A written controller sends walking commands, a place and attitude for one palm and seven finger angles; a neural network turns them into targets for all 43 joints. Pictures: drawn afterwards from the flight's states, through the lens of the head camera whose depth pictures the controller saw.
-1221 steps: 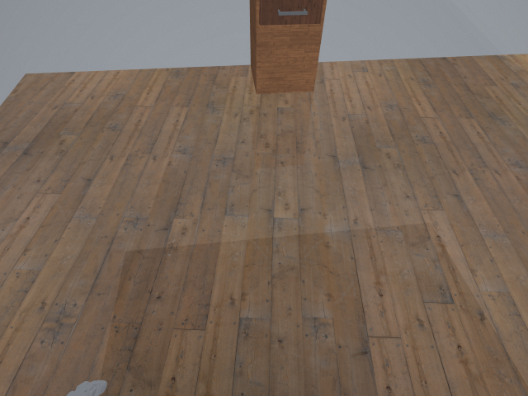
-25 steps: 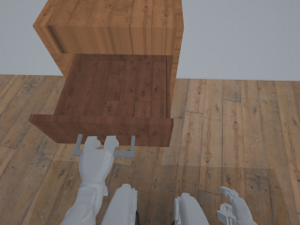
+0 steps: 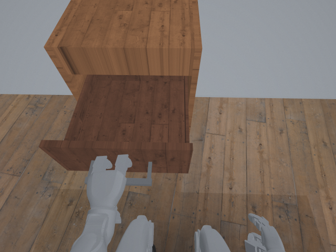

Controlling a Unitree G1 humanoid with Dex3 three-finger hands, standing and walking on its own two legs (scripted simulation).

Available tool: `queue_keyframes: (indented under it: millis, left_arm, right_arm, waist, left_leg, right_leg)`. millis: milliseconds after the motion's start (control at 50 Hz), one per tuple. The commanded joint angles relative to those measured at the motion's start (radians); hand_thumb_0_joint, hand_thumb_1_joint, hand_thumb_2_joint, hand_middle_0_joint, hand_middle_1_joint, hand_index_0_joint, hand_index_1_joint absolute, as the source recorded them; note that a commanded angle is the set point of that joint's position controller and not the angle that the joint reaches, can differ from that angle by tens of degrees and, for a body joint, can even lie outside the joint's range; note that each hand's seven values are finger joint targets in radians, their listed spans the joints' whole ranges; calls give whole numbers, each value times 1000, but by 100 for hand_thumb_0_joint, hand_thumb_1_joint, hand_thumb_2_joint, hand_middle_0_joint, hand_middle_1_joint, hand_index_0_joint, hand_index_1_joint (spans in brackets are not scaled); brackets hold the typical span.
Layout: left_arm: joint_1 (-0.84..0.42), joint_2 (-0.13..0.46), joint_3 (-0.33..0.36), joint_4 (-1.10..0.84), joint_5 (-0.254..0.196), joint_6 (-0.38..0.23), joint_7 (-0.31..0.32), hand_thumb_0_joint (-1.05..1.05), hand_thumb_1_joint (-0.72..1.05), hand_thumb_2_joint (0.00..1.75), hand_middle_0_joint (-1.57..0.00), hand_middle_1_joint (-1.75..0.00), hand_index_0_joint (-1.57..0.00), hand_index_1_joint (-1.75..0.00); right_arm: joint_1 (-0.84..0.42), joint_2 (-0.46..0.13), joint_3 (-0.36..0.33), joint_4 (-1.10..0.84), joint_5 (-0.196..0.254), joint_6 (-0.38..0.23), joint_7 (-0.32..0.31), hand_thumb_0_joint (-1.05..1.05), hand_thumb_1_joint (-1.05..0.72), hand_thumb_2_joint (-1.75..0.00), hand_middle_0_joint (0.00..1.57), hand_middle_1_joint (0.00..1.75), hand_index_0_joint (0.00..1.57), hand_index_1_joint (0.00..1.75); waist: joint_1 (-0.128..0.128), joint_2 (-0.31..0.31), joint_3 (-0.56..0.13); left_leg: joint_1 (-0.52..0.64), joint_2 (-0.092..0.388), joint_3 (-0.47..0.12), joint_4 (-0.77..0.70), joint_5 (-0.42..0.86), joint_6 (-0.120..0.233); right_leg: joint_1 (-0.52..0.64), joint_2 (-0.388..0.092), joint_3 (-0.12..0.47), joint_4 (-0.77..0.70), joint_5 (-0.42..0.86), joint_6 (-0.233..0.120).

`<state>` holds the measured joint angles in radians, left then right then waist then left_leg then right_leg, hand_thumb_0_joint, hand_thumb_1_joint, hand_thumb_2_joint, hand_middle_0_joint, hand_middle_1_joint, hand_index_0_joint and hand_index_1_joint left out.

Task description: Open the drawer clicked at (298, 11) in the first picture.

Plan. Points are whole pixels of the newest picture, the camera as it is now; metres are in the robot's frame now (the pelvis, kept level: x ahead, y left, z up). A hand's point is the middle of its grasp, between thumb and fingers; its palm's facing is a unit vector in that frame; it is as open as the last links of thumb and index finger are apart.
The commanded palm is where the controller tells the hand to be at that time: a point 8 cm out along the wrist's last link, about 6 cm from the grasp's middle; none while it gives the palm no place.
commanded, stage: lift the hand off the handle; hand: left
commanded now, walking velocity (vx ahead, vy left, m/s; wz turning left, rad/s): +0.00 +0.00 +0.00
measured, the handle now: (119, 173) +0.32 +0.16 -0.08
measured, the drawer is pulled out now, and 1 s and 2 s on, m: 0.26 0.26 0.26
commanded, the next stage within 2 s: draw the hand back to the body in 1.80 s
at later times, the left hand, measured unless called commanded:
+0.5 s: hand (110, 189) +0.27 +0.16 -0.03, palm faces -0.01 -0.12 -0.99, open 13.8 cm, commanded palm +0.25 +0.15 +0.02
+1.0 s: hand (111, 179) +0.28 +0.15 +0.00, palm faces -0.01 -0.13 -0.99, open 13.8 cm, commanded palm +0.26 +0.15 +0.06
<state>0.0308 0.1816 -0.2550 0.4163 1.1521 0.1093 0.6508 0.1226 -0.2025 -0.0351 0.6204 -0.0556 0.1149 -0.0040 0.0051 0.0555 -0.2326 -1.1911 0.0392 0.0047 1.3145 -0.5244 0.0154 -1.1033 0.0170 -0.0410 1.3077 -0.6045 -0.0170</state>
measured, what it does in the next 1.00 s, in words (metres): stands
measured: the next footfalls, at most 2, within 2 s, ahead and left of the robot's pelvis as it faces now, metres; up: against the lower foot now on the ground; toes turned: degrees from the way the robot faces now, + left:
none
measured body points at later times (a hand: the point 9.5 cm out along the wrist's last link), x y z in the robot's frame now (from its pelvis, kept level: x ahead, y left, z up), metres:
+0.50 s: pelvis +0.01 +0.00 +0.02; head +0.07 -0.01 +0.47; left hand +0.26 +0.17 +0.02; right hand +0.18 -0.23 -0.09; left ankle +0.05 +0.11 -0.61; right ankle +0.01 -0.12 -0.61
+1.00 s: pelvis +0.02 -0.01 +0.05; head +0.07 -0.02 +0.49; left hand +0.28 +0.16 +0.06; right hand +0.18 -0.24 -0.07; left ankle +0.05 +0.11 -0.61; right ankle +0.01 -0.12 -0.61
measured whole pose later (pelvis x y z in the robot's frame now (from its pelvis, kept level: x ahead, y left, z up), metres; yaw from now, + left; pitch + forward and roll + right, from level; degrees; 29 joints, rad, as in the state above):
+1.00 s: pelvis +0.02 -0.01 +0.05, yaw +0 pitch +16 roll -1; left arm 0.10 0.19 -0.28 0.33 1.12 0.14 0.58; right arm 0.17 -0.21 -0.03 0.58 -0.03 0.15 0.01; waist 0.00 0.06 -0.19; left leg -0.89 0.04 0.02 1.08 -0.47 0.01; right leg -0.82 0.02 -0.02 1.08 -0.54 -0.02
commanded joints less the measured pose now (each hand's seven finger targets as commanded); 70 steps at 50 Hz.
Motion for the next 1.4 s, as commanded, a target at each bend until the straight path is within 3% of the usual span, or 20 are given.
queue_keyframes:
  millis: [0,100,120,200,280,340,580,600,660,740,820,860,940,1020,1140,1180,1200,1280,1300,1380]
  left_arm:
    - [-77,51,9,-191,14,3,38,0,-50,30,-30,-120,-30,-120]
    - [-93,75,32,-206,14,-7,37,0,-50,30,-30,-120,-30,-120]
    - [-85,93,53,-220,16,-12,41,0,-50,30,-30,-120,-30,-120]
    - [-73,79,39,-224,12,-10,38,0,-50,30,-30,-120,-30,-120]
    - [-60,87,39,-261,5,-8,32,0,-50,30,-30,-120,-30,-120]
    - [-45,77,26,-250,-2,-1,20,0,-50,30,-30,-120,-30,-120]
    - [-119,83,21,-235,0,16,8,0,-50,30,-30,-120,-30,-120]
    - [-128,65,2,-240,-6,19,5,0,-50,30,-30,-120,-30,-120]
    - [-88,91,32,-228,-11,28,-2,0,-50,30,-30,-120,-30,-120]
    - [-107,73,7,-236,-17,33,-14,0,-50,30,-30,-120,-30,-120]
    - [-119,68,-6,-270,-16,22,-18,0,-50,30,-30,-120,-30,-120]
    - [-71,94,28,-263,-22,23,-18,0,-50,30,-30,-120,-30,-120]
    - [-72,83,17,-281,-21,23,-20,0,-50,30,-30,-120,-30,-120]
    - [-42,110,43,-308,-26,22,-27,0,-50,30,-30,-120,-30,-120]
    - [-63,107,29,-316,-39,28,-52,0,-50,30,-30,-120,-30,-120]
    - [-96,116,28,-347,-40,19,-61,0,-50,30,-30,-120,-30,-120]
    - [-63,111,29,-340,-45,17,-66,0,-50,30,-30,-120,-30,-120]
    - [-9,122,44,-354,-48,4,-77,0,-50,30,-30,-120,-30,-120]
    - [3,116,39,-346,-49,5,-79,0,-50,30,-30,-120,-30,-120]
    - [-1,134,52,-379,-41,7,-81,0,-50,30,-30,-120,-30,-120]
  right_arm:
    - [-42,-111,-40,-138,-3,-28,1,0,-90,-90,20,30,20,30]
    - [-39,-110,-40,-137,-4,-27,-3,0,-90,-90,20,30,20,30]
    - [-41,-111,-41,-140,-5,-27,-3,0,-90,-90,20,30,20,30]
    - [-46,-110,-39,-146,-4,-27,0,0,-90,-90,20,30,20,30]
    - [-48,-110,-39,-155,-1,-28,0,0,-90,-90,20,30,20,30]
    - [-45,-111,-37,-159,2,-23,1,0,-90,-90,20,30,20,30]
    - [-42,-113,-35,-163,9,-13,3,0,-90,-90,20,30,20,30]
    - [-35,-113,-38,-164,11,-13,3,0,-90,-90,20,30,20,30]
    - [-33,-114,-39,-169,14,-11,4,0,-90,-90,20,30,20,30]
    - [-28,-113,-39,-170,18,-5,9,0,-90,-90,20,30,20,30]
    - [-32,-111,-38,-174,17,-6,11,0,-90,-90,20,30,20,30]
    - [-24,-115,-39,-175,18,-8,11,0,-90,-90,20,30,20,30]
    - [-31,-113,-40,-178,19,-6,15,0,-90,-90,20,30,20,30]
    - [-37,-113,-37,-183,20,-7,16,0,-90,-90,20,30,20,30]
    - [-41,-116,-36,-186,27,-9,12,0,-90,-90,20,30,20,30]
    - [-47,-115,-32,-189,26,-11,12,0,-90,-90,20,30,20,30]
    - [-39,-114,-37,-191,30,-14,9,0,-90,-90,20,30,20,30]
    - [-44,-111,-31,-200,27,-13,18,0,-90,-90,20,30,20,30]
    - [-41,-112,-35,-199,30,-14,17,0,-90,-90,20,30,20,30]
    - [-53,-113,-29,-210,28,-8,25,0,-90,-90,20,30,20,30]
  waist:
    - [-19,-43,-302]
    - [-26,-71,-282]
    - [-15,-55,-288]
    - [-23,-59,-264]
    - [-14,-36,-293]
    - [-21,-58,-255]
    - [-18,-50,-232]
    - [-23,-43,-222]
    - [-9,-59,-235]
    - [-18,-75,-212]
    - [-16,-50,-223]
    - [-10,-76,-219]
    - [-19,-76,-187]
    - [-9,-80,-206]
    - [-22,-75,-144]
    - [-17,-60,-177]
    - [-16,-59,-151]
    - [-3,-78,-182]
    - [-8,-71,-148]
    - [0,-70,-163]
  left_leg:
    - [383,-39,-21,-178,220,18]
    - [388,-41,-12,-182,220,23]
    - [394,-41,-13,-189,217,20]
    - [409,-41,-13,-202,212,20]
    - [439,-43,-7,-216,228,20]
    - [443,-42,-13,-234,220,20]
    - [497,-41,-11,-293,206,19]
    - [505,-42,-12,-300,213,21]
    - [519,-42,-6,-313,243,20]
    - [533,-42,-5,-331,244,22]
    - [557,-43,2,-342,258,23]
    - [559,-45,3,-347,284,23]
    - [564,-47,9,-358,270,23]
    - [581,-49,19,-366,293,23]
    - [600,-51,16,-401,260,25]
    - [624,-50,16,-408,267,25]
    - [628,-52,17,-413,274,26]
    - [637,-53,22,-416,315,23]
    - [636,-54,22,-420,315,23]
    - [650,-53,25,-433,325,20]
  right_leg:
    - [110,30,-1,-237,286,-39]
    - [138,28,7,-257,312,-35]
    - [141,29,8,-256,299,-36]
    - [144,29,5,-274,289,-35]
    - [176,29,11,-285,307,-36]
    - [182,32,4,-303,295,-35]
    - [216,32,2,-350,258,-34]
    - [228,32,0,-357,272,-36]
    - [271,35,3,-368,312,-37]
    - [289,35,4,-387,320,-34]
    - [306,32,9,-399,336,-34]
    - [341,35,11,-405,384,-37]
    - [348,31,15,-423,382,-31]
    - [386,30,26,-435,430,-28]
    - [391,29,25,-474,382,-26]
    - [396,27,25,-475,374,-26]
    - [409,28,24,-484,391,-28]
    - [445,26,25,-481,454,-25]
    - [448,27,27,-489,467,-27]
    - [458,27,26,-493,465,-26]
